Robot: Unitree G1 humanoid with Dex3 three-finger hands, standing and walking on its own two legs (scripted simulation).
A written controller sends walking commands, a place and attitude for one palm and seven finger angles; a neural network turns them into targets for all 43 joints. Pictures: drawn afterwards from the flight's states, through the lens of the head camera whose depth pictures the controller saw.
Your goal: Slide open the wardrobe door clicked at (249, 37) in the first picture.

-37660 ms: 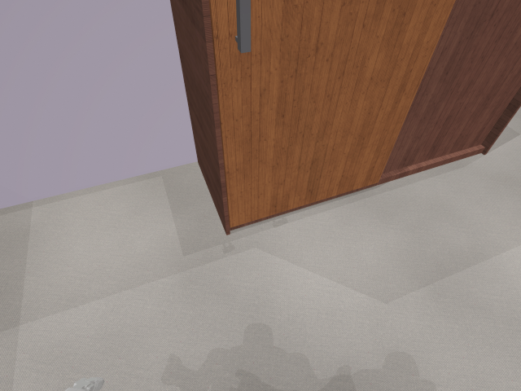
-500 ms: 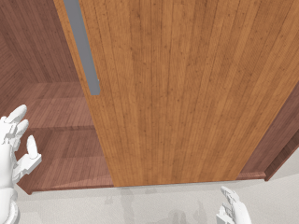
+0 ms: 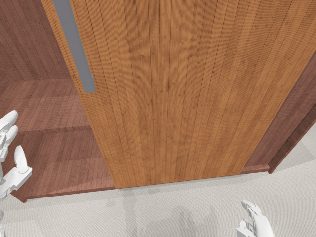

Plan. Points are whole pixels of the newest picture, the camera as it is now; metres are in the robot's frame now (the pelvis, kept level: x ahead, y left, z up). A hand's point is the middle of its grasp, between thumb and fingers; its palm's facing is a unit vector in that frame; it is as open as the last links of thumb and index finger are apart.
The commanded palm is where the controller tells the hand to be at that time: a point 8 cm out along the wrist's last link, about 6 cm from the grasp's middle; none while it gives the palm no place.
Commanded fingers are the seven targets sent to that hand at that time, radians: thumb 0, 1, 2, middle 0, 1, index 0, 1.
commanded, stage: step back with the hand held close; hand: left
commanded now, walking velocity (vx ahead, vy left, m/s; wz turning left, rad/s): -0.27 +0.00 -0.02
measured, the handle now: (76, 38) +0.53 +0.26 +0.26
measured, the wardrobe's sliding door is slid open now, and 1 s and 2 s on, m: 0.57 0.57 0.57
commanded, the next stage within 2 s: stop stepping back and stand still in 1.08 s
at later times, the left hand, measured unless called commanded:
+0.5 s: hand out of the picture +0.11 +0.28 +0.16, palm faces +0.49 -0.76 -0.43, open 7.4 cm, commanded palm +0.05 +0.31 +0.17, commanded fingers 0.00 0.90 0.90 -0.20 -0.30 -0.20 -0.30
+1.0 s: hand out of the picture +0.05 +0.28 +0.16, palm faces +0.41 -0.82 -0.41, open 7.4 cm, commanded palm -0.01 +0.32 +0.17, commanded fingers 0.00 0.90 0.90 -0.20 -0.30 -0.20 -0.30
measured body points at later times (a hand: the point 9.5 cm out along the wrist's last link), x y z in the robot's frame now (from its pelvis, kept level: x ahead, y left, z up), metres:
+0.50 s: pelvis -0.07 +0.01 -0.01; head -0.07 +0.02 +0.44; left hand +0.08 +0.32 +0.19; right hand +0.11 -0.22 -0.09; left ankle +0.03 +0.10 -0.74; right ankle -0.01 -0.12 -0.74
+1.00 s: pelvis -0.14 +0.02 -0.01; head -0.14 +0.05 +0.43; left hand +0.02 +0.32 +0.18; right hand +0.06 -0.21 -0.07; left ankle +0.03 +0.11 -0.74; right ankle -0.18 -0.12 -0.74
